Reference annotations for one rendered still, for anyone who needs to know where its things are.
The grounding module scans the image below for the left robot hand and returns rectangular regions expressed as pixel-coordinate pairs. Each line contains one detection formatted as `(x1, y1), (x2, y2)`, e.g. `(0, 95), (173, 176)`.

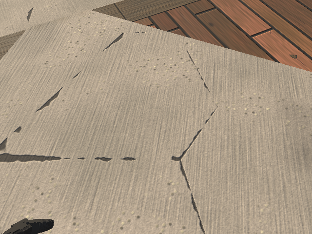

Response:
(1, 218), (54, 234)

